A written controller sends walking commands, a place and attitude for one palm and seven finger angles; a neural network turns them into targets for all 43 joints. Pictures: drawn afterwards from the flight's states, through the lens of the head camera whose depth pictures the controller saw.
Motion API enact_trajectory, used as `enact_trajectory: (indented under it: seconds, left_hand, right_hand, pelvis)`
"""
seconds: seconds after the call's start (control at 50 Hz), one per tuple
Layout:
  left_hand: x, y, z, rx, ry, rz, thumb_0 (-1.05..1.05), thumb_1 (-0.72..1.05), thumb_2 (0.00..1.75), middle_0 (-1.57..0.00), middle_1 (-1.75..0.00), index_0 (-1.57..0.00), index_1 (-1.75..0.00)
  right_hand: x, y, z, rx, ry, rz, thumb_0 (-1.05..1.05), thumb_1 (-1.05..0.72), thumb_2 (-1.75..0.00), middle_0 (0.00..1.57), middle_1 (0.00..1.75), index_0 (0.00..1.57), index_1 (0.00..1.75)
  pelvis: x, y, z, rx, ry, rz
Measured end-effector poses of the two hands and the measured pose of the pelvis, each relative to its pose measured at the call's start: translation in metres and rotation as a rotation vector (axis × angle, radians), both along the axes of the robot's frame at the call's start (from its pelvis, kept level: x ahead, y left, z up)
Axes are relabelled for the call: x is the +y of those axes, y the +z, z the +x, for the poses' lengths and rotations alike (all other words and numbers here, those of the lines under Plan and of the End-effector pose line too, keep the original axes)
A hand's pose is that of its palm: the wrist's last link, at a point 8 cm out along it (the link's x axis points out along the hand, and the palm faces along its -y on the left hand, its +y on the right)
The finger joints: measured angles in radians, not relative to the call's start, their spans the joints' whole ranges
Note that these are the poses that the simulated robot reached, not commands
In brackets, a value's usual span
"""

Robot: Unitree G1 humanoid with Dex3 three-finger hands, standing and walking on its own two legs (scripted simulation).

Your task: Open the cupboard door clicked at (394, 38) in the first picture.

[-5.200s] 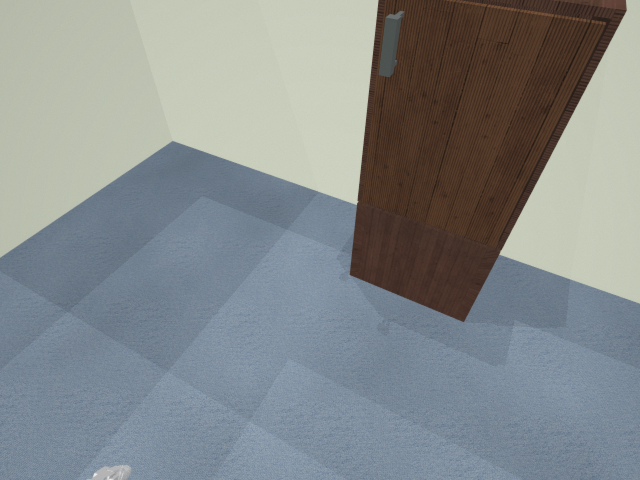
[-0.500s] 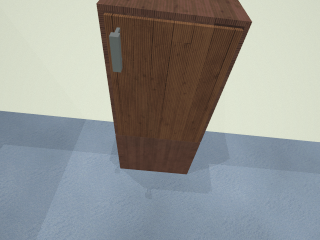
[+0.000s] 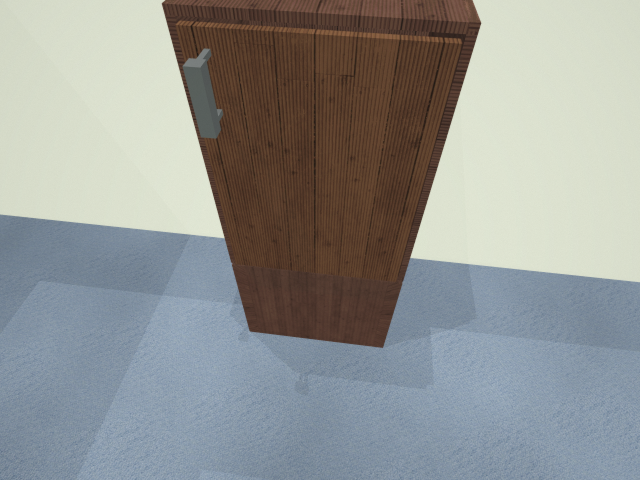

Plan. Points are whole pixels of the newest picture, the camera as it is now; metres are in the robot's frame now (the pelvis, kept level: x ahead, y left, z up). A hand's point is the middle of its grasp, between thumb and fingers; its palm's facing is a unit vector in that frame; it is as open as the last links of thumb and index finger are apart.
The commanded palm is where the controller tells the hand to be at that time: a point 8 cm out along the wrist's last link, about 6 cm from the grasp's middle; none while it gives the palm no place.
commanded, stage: come to a stop and stand still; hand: left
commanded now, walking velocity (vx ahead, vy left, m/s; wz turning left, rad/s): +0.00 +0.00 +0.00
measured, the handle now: (208, 93) +0.64 +0.23 +0.16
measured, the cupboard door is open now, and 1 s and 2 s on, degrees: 0 0 0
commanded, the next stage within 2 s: look again from close up in 0.26 s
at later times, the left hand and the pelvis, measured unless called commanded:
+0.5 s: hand out of the picture -0.02 +0.18 -0.18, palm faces +0.01 -0.98 -0.19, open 7.4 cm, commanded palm none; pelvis -0.01 +0.02 +0.00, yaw -1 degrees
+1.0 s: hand out of the picture -0.02 +0.23 -0.18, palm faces +0.00 -0.98 -0.19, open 7.4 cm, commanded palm none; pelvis -0.02 +0.05 +0.00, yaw -1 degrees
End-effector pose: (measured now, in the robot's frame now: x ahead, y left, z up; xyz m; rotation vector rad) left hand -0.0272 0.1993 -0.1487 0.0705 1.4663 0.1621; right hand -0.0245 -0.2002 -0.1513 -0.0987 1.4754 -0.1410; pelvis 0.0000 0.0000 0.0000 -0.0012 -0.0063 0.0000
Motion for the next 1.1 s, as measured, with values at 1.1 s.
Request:
enact_trajectory:
  seconds: [1.1]
  left_hand:
    - [0.066,0.0,-0.003,-0.02,-0.063,0.033,0.0,0.91,0.9,-0.2,-0.3,-0.2,-0.29]
  right_hand:
    - [0.029,0.003,0.003,-0.072,0.033,-0.023,0.01,-0.91,-0.9,0.2,0.29,0.2,0.3]
  pelvis:
    - [0.046,-0.004,-0.006,0.017,-0.023,0.014]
